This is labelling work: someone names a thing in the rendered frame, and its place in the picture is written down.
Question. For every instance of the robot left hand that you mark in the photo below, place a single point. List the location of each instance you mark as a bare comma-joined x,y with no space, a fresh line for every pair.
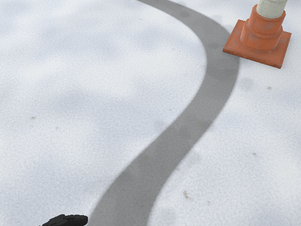
69,220

